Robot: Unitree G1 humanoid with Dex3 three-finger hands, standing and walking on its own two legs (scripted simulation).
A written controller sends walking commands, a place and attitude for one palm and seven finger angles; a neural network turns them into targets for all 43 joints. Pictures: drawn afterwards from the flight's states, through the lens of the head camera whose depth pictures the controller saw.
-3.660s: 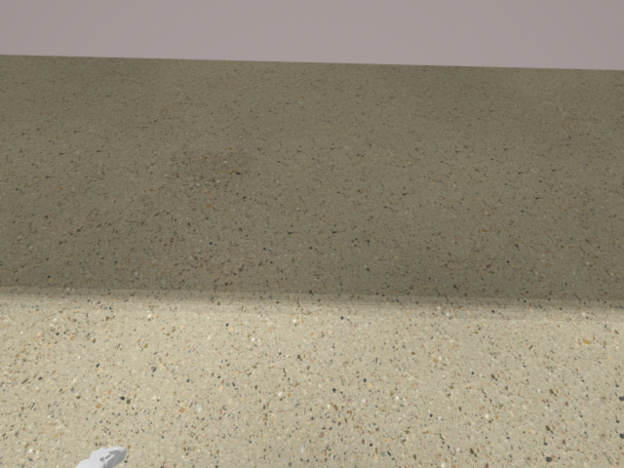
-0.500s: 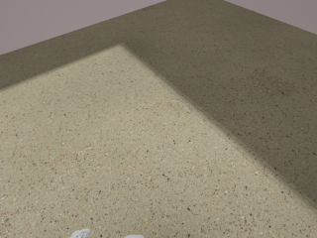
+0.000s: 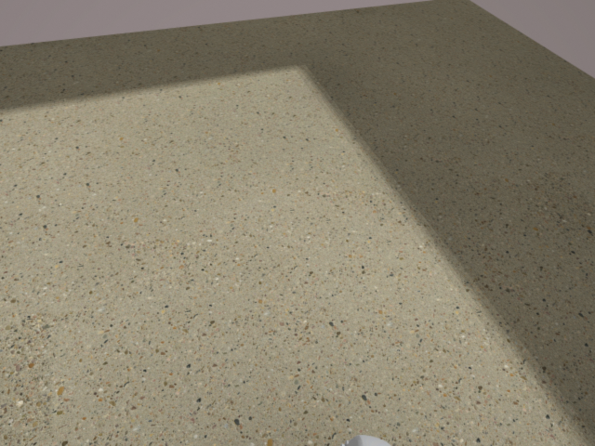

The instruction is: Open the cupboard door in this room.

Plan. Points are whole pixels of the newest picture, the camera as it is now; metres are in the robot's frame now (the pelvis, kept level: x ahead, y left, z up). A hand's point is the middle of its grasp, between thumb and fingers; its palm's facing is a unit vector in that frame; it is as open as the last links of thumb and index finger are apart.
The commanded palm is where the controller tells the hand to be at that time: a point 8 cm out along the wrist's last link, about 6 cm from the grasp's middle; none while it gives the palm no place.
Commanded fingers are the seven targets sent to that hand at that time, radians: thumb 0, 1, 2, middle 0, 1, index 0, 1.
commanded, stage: turn or walk to find it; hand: left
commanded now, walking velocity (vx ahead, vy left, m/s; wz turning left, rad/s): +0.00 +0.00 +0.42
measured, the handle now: out of the picture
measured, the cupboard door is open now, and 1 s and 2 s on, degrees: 0 0 0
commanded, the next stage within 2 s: none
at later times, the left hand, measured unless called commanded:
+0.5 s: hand out of the picture -0.01 +0.16 -0.15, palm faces +0.25 -0.94 -0.25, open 7.3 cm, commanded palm none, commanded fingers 0.00 0.90 0.90 -0.20 -0.30 -0.20 -0.30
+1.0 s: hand out of the picture -0.07 +0.19 -0.16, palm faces +0.44 -0.86 -0.27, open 7.3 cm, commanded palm none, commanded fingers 0.00 0.90 0.90 -0.20 -0.30 -0.20 -0.30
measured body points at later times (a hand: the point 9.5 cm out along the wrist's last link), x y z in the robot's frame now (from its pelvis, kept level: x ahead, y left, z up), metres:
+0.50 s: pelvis -0.03 -0.04 +0.00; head +0.00 -0.05 +0.45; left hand -0.02 +0.21 -0.13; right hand +0.08 -0.28 -0.15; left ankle -0.07 +0.10 -0.68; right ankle +0.00 -0.14 -0.74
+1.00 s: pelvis -0.06 -0.03 +0.00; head -0.03 -0.04 +0.44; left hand -0.09 +0.24 -0.13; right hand +0.11 -0.23 -0.16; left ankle -0.07 +0.10 -0.74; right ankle -0.01 -0.14 -0.73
